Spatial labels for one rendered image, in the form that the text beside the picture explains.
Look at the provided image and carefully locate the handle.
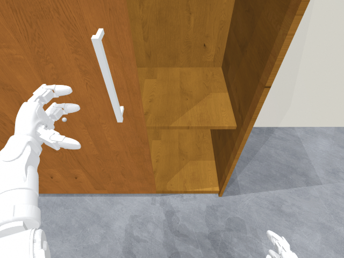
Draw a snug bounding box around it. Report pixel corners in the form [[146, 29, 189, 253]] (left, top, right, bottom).
[[91, 28, 124, 123]]

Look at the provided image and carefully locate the wardrobe door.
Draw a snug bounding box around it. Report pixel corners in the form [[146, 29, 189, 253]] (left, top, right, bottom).
[[0, 0, 156, 194]]

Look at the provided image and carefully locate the robot right hand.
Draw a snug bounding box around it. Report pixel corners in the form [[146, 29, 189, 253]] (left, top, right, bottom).
[[266, 230, 298, 258]]

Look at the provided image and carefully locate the robot left hand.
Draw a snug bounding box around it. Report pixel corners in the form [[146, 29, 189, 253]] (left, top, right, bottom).
[[14, 84, 81, 150]]

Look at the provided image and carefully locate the left robot forearm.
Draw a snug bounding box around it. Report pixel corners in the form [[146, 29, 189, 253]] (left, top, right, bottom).
[[0, 134, 42, 238]]

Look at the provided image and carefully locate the left robot upper arm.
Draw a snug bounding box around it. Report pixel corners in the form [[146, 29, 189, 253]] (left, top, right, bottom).
[[0, 228, 51, 258]]

